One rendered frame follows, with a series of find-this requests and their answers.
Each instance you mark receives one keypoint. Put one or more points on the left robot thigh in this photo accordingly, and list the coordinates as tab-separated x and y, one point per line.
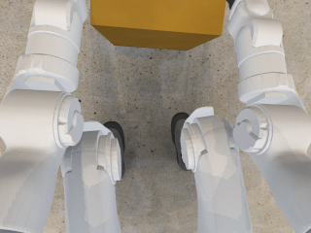
89	187

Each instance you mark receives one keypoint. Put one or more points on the left robot upper arm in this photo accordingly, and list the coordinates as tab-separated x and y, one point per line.
37	126

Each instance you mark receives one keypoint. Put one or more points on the robot right shin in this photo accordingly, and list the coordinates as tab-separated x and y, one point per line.
209	111

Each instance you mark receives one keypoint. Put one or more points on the carton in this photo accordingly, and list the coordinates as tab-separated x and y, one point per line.
158	24

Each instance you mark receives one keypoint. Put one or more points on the robot left forearm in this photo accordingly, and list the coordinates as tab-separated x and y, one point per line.
52	49

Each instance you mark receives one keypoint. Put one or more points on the right robot upper arm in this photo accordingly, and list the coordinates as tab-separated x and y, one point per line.
277	138

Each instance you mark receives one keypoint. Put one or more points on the robot right forearm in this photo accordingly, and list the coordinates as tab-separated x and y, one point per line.
260	55

